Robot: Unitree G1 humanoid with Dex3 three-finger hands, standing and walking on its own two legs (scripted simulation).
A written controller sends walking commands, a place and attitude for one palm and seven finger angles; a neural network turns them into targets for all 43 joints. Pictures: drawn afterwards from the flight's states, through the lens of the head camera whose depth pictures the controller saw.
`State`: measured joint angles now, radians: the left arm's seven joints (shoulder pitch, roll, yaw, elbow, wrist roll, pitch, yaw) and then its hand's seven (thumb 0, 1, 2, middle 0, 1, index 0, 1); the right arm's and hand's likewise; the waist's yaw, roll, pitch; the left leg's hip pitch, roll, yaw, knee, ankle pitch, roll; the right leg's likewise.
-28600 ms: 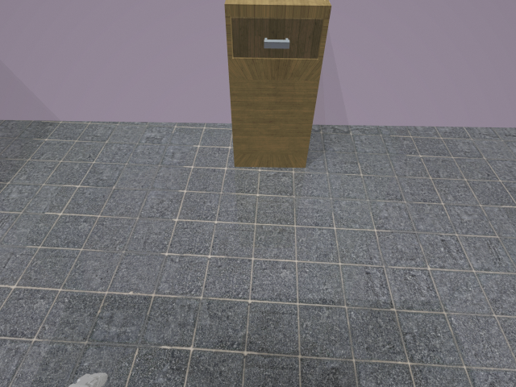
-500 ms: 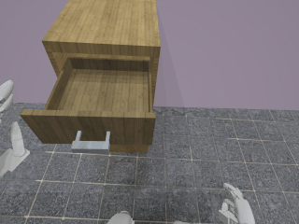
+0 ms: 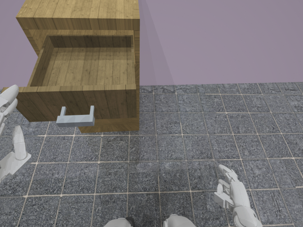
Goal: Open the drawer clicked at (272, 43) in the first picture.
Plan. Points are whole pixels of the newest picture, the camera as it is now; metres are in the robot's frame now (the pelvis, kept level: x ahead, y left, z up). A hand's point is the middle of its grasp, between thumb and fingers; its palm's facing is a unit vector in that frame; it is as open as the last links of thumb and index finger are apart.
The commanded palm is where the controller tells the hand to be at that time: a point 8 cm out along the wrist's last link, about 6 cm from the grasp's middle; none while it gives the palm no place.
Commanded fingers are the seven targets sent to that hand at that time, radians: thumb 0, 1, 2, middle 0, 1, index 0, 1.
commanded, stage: stop stepping back and stand still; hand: left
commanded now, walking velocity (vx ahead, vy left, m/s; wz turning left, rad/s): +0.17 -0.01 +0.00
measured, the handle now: (77, 114) +0.42 +0.26 -0.03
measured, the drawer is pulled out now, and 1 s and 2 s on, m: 0.29 0.29 0.29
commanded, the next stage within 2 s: let the arm hang, fingers relaxed in 1.02 s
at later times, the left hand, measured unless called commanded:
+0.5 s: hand out of the picture +0.11 +0.20 +0.15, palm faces +0.39 -0.81 -0.44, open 7.4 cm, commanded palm +0.04 +0.25 +0.18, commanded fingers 0.00 0.90 0.90 -0.20 -0.30 -0.20 -0.30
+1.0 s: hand out of the picture +0.09 +0.24 +0.16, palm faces +0.39 -0.82 -0.42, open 7.4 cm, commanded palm +0.03 +0.28 +0.18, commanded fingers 0.00 0.90 0.90 -0.20 -0.30 -0.20 -0.30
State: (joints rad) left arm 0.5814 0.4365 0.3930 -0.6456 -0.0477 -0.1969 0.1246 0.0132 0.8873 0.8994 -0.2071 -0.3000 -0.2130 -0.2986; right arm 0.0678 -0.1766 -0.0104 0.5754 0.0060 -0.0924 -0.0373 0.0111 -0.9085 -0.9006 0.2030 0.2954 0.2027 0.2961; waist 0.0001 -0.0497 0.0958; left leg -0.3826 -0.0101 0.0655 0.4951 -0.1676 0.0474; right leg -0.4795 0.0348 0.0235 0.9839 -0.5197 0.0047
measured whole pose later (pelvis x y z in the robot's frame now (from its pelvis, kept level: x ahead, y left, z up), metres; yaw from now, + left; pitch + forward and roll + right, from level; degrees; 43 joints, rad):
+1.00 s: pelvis -0.09 -0.01 +0.01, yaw +3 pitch -1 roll +0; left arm 0.62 0.37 0.33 -0.59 -0.03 -0.15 0.16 0.02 0.89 0.90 -0.21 -0.30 -0.21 -0.30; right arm 0.22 -0.17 0.03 0.58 0.00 -0.08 -0.04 0.01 -0.91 -0.90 0.21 0.30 0.21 0.30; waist 0.00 -0.04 0.04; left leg -0.18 0.03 0.07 0.46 -0.27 -0.01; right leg -0.26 -0.07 -0.12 0.45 -0.17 0.01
